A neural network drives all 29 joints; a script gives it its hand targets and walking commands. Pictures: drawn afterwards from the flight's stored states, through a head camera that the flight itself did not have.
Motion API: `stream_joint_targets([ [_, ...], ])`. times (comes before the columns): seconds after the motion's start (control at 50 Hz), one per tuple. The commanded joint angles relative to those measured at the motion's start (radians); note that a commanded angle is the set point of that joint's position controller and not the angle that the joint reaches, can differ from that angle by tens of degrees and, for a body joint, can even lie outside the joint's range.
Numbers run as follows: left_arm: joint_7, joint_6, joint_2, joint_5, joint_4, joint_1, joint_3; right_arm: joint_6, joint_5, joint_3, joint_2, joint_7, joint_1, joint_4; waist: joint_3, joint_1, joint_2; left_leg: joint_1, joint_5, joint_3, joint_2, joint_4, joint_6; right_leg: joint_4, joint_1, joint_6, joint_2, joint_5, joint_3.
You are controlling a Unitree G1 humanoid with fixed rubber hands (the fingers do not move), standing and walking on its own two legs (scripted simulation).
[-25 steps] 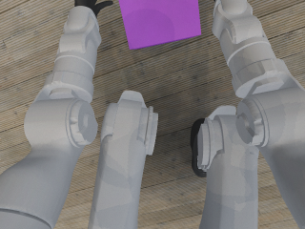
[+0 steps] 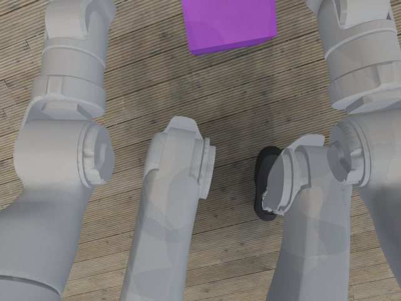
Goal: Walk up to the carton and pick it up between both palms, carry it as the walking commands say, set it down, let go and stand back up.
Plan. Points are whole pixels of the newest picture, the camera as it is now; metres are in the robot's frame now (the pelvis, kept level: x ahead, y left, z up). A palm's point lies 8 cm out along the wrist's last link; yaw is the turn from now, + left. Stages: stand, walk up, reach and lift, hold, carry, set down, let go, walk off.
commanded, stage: set down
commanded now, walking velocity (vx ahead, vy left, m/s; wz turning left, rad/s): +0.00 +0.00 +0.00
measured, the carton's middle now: out of the picture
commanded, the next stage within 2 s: let go in 1.12 s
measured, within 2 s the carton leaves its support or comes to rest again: neither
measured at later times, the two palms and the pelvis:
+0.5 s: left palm out of the picture +0.52 +0.26 -0.02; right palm out of the picture +0.59 -0.03 +0.00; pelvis -0.01 +0.01 +0.11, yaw -1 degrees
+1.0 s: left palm out of the picture +0.52 +0.27 +0.13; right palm out of the picture +0.60 -0.04 +0.13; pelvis +0.01 +0.01 +0.24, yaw +1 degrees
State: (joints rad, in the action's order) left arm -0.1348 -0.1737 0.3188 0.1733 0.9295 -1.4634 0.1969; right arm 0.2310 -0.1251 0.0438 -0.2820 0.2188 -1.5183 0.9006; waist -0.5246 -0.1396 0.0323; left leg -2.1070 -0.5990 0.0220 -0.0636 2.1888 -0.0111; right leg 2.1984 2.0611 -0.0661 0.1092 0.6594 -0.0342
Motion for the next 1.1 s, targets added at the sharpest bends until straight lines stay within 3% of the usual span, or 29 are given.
stream_joint_targets([
  [0.0,-0.022,-0.025,0.167,0.010,-0.265,-0.350,-0.014,0.004,0.017,0.050,-0.154,0.003,-0.442,-0.264,1.962,-0.068,-0.049,1.081,0.595,-0.092,-0.010,-0.308,-0.028,-0.264,-0.624,0.080,0.025,-0.340,0.115],
  [0.06,-0.012,-0.028,0.100,0.003,-0.230,-0.440,-0.005,-0.008,-0.009,0.039,-0.076,-0.015,-0.462,-0.110,1.584,-0.037,-0.001,0.863,0.435,-0.082,-0.014,-0.389,-0.018,-0.317,-0.479,0.064,0.039,-0.243,0.133],
  [0.1,-0.031,-0.035,0.172,-0.005,-0.355,-0.347,0.013,0.007,0.014,0.041,-0.150,-0.010,-0.416,-0.241,2.049,-0.081,-0.036,1.110,0.617,-0.091,-0.033,-0.395,-0.023,-0.324,-0.724,0.068,0.036,-0.394,0.125],
  [0.16,-0.012,-0.074,0.045,-0.008,-0.235,-0.375,-0.021,0.032,0.004,0.080,-0.133,-0.029,-0.424,-0.049,1.704,-0.008,-0.079,0.999,0.474,-0.070,-0.007,-0.441,-0.041,-0.370,-0.434,0.081,0.040,-0.216,0.137],
  [0.18,-0.026,-0.067,0.132,-0.002,-0.441,-0.372,0.009,0.026,0.060,0.127,-0.191,-0.017,-0.425,-0.260,2.058,-0.008,-0.053,1.165,0.615,-0.075,-0.025,-0.445,-0.050,-0.390,-0.663,0.072,0.045,-0.357,0.124],
  [0.22,-0.023,-0.103,0.111,0.033,-0.375,-0.415,0.003,0.052,0.037,0.104,-0.199,-0.012,-0.510,-0.219,1.915,0.006,-0.054,1.085,0.477,-0.082,-0.017,-0.485,-0.038,-0.431,-0.592,0.077,0.058,-0.248,0.139],
  [0.26,-0.028,-0.123,0.102,0.006,-0.319,-0.389,-0.021,0.078,0.031,0.092,-0.153,-0.035,-0.456,-0.116,1.915,-0.013,-0.050,1.175,0.538,-0.051,-0.015,-0.509,-0.041,-0.447,-0.576,0.081,0.049,-0.243,0.148],
  [0.28,-0.036,-0.115,0.144,-0.010,-0.485,-0.408,0.009,0.077,0.034,0.080,-0.171,-0.038,-0.471,-0.262,2.020,-0.037,-0.025,1.207,0.554,-0.044,-0.026,-0.537,-0.031,-0.461,-0.680,0.077,0.052,-0.291,0.126],
  [0.36,-0.017,-0.132,0.119,-0.047,-0.305,-0.309,0.028,0.070,0.069,0.122,-0.153,-0.035,-0.429,-0.151,1.948,-0.009,-0.023,1.153,0.518,-0.037,-0.026,-0.567,-0.033,-0.500,-0.674,0.074,0.060,-0.257,0.132],
  [0.38,-0.028,-0.134,0.115,-0.066,-0.453,-0.315,0.038,0.084,0.049,0.112,-0.139,-0.032,-0.415,-0.264,2.112,-0.069,-0.060,1.286,0.539,-0.069,-0.033,-0.615,-0.038,-0.552,-0.762,0.082,0.065,-0.296,0.126],
  [0.42,-0.035,-0.142,0.073,-0.070,-0.447,-0.322,0.023,0.088,0.049,0.109,-0.108,-0.033,-0.415,-0.239,2.018,-0.079,-0.070,1.279,0.547,-0.049,-0.032,-0.630,-0.042,-0.552,-0.692,0.080,0.068,-0.268,0.153],
  [0.5,-0.043,-0.183,0.111,-0.028,-0.503,-0.290,0.024,0.127,0.073,0.125,-0.170,-0.020,-0.401,-0.312,2.181,-0.005,-0.038,1.454,0.644,-0.019,-0.026,-0.691,-0.043,-0.630,-0.807,0.081,0.066,-0.316,0.147],
  [0.54,-0.060,-0.181,0.104,-0.049,-0.633,-0.318,0.019,0.133,0.068,0.131,-0.205,-0.015,-0.383,-0.352,2.291,-0.042,-0.103,1.551,0.761,-0.042,-0.032,-0.675,-0.053,-0.665,-0.851,0.098,0.058,-0.393,0.116],
  [0.58,-0.044,-0.199,0.069,-0.008,-0.531,-0.286,-0.015,0.132,0.040,0.107,-0.170,-0.020,-0.392,-0.322,2.174,0.039,-0.062,1.582,0.769,0.007,-0.021,-0.710,-0.035,-0.714,-0.792,0.088,0.067,-0.346,0.130],
  [0.6,-0.041,-0.205,0.094,0.002,-0.575,-0.273,-0.005,0.136,0.046,0.108,-0.180,-0.019,-0.392,-0.433,2.258,0.013,-0.054,1.638,0.750,0.002,-0.021,-0.736,-0.040,-0.726,-0.833,0.089,0.068,-0.341,0.131],
  [0.64,-0.036,-0.211,0.077,-0.010,-0.509,-0.301,0.007,0.139,0.043,0.098,-0.151,-0.038,-0.391,-0.309,2.059,0.009,-0.014,1.479,0.688,-0.011,-0.016,-0.800,-0.043,-0.784,-0.893,0.089,0.057,-0.354,0.112],
  [0.66,-0.032,-0.194,0.103,-0.021,-0.592,-0.289,0.022,0.130,0.035,0.099,-0.150,-0.039,-0.392,-0.387,2.169,-0.057,-0.030,1.509,0.729,-0.041,-0.027,-0.796,-0.036,-0.783,-0.970,0.083,0.051,-0.419,0.095],
  [0.68,-0.028,-0.191,0.084,-0.044,-0.427,-0.239,0.016,0.132,0.074,0.121,-0.145,-0.040,-0.364,-0.222,2.014,0.003,-0.041,1.432,0.687,-0.013,-0.012,-0.800,-0.039,-0.780,-0.874,0.084,0.054,-0.346,0.105],
  [0.7,-0.016,-0.180,0.097,-0.012,-0.556,-0.273,0.024,0.120,0.025,0.102,-0.095,-0.038,-0.325,-0.325,2.069,0.007,-0.002,1.477,0.707,-0.046,-0.025,-0.849,-0.030,-0.842,-1.015,0.077,0.061,-0.416,0.099],
  [0.74,-0.008,-0.187,0.087,-0.033,-0.432,-0.206,0.005,0.119,0.074,0.139,-0.149,-0.052,-0.346,-0.286,2.094,-0.001,-0.061,1.544,0.698,-0.021,-0.014,-0.846,-0.038,-0.821,-0.958,0.068,0.061,-0.357,0.111],
  [0.76,-0.012,-0.182,0.082,-0.044,-0.556,-0.236,0.015,0.118,0.064,0.137,-0.148,-0.055,-0.355,-0.357,2.175,-0.011,-0.079,1.630,0.781,-0.031,-0.017,-0.849,-0.034,-0.852,-0.972,0.076,0.059,-0.419,0.091],
  [0.8,0.000,-0.184,0.056,-0.084,-0.390,-0.207,0.065,0.115,0.086,0.148,-0.109,-0.050,-0.355,-0.277,1.969,-0.023,-0.039,1.487,0.723,-0.043,-0.011,-0.915,-0.036,-0.918,-0.993,0.080,0.051,-0.399,0.074],
  [0.82,0.004,-0.181,0.033,-0.053,-0.529,-0.177,0.025,0.117,0.062,0.128,-0.096,-0.054,-0.324,-0.342,2.154,-0.047,-0.037,1.620,0.831,-0.037,-0.026,-0.934,-0.030,-0.906,-1.130,0.076,0.053,-0.512,0.092],
  [0.92,0.005,-0.165,0.100,-0.106,-0.443,-0.217,0.103,0.109,0.113,0.166,-0.119,-0.057,-0.373,-0.260,1.977,-0.053,-0.012,1.554,0.743,-0.036,-0.013,-0.989,-0.034,-1.000,-1.077,0.074,0.046,-0.428,0.074],
  [0.94,0.008,-0.161,0.026,-0.084,-0.448,-0.178,0.073,0.101,0.151,0.199,-0.112,-0.058,-0.294,-0.285,2.024,0.014,0.033,1.619,0.803,-0.033,-0.013,-1.055,-0.041,-1.044,-1.189,0.066,0.042,-0.510,0.088],
  [1.0,0.007,-0.142,0.072,-0.118,-0.514,-0.306,0.112,0.094,0.138,0.193,-0.093,-0.056,-0.342,-0.281,2.033,-0.054,-0.085,1.657,0.800,-0.054,-0.013,-1.047,-0.034,-1.067,-1.123,0.083,0.030,-0.496,0.048],
  [1.02,0.010,-0.150,0.066,-0.114,-0.561,-0.237,0.099,0.097,0.125,0.178,-0.086,-0.057,-0.271,-0.345,2.130,-0.013,-0.032,1.740,0.856,-0.045,-0.012,-1.106,-0.037,-1.090,-1.291,0.066,0.043,-0.549,0.067],
  [1.04,0.031,-0.148,0.030,-0.133,-0.287,-0.211,0.118,0.106,0.124,0.127,-0.027,-0.082,-0.354,-0.156,1.783,-0.106,0.011,1.495,0.691,-0.060,0.001,-1.107,-0.036,-1.110,-1.114,0.067,0.007,-0.400,0.043],
  [1.08,0.036,-0.128,0.029,-0.136,-0.518,-0.110,0.104,0.072,0.153,0.159,-0.043,-0.075,-0.210,-0.371,2.118,-0.018,0.014,1.698,0.845,-0.062,-0.011,-1.131,-0.042,-1.123,-1.399,0.055,0.028,-0.628,0.054],
])
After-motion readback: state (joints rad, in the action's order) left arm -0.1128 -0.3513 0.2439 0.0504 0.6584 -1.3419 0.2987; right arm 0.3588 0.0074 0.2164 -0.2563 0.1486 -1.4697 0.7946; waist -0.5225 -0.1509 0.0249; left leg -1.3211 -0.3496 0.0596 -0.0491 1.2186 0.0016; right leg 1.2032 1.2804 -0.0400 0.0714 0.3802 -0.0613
